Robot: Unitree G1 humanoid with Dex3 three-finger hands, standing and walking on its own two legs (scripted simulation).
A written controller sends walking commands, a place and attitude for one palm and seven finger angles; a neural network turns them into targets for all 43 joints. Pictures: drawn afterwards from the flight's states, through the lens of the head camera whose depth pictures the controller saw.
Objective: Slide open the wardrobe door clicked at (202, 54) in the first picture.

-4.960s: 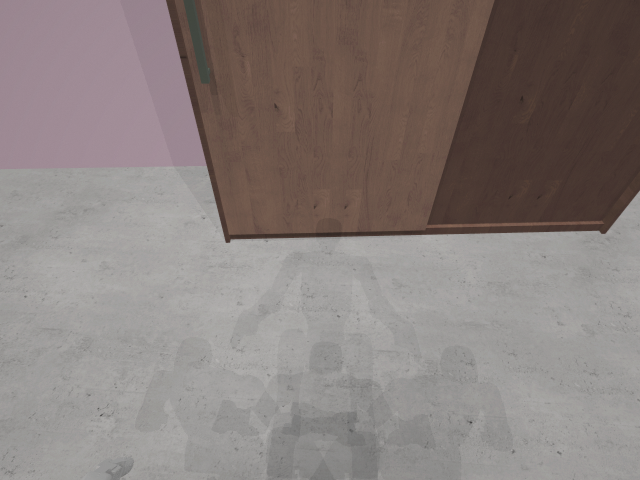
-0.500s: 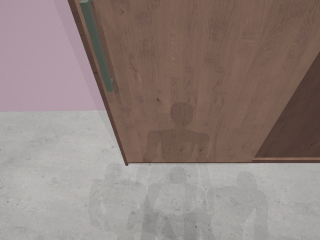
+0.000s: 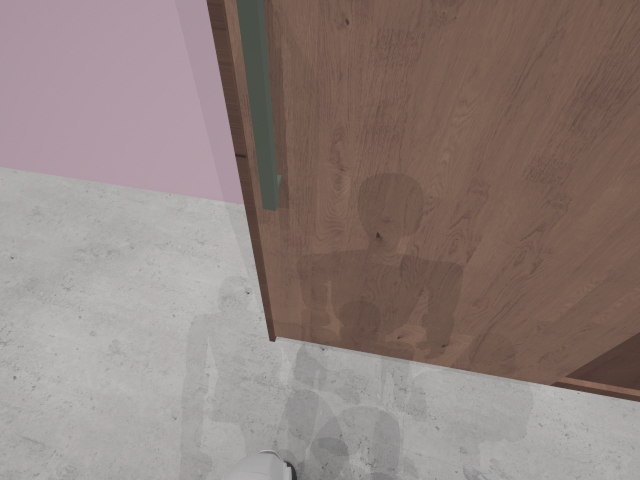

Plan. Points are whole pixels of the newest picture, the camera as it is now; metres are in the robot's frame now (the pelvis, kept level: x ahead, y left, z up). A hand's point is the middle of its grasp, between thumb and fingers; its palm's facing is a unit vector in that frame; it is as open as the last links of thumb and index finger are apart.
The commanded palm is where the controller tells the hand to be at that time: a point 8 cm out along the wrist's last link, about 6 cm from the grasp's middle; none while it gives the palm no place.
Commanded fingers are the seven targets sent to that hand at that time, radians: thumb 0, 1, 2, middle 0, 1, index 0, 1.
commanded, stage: come to a stop and stand still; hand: left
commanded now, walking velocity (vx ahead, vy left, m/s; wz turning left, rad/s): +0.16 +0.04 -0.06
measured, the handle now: (267, 112) +0.53 +0.14 +0.15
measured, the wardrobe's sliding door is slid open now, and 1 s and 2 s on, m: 0.00 0.00 0.00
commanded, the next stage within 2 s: look again from close up in 1.54 s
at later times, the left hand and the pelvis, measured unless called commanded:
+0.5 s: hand (209, 466) +0.14 +0.17 -0.14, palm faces -0.02 -0.97 -0.24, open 7.3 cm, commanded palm none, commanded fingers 0.00 0.90 0.90 -0.20 -0.30 -0.20 -0.30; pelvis +0.04 -0.02 +0.02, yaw -3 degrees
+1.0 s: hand out of the picture -0.02 +0.17 -0.15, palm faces +0.10 -0.97 -0.23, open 7.3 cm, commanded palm none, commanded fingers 0.00 0.90 0.90 -0.20 -0.30 -0.20 -0.30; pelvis -0.01 -0.01 +0.02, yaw +0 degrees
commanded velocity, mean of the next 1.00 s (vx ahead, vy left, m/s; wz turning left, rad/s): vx -0.06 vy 0.02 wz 0.00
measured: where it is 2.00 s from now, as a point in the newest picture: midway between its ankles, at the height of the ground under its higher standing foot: outside the picture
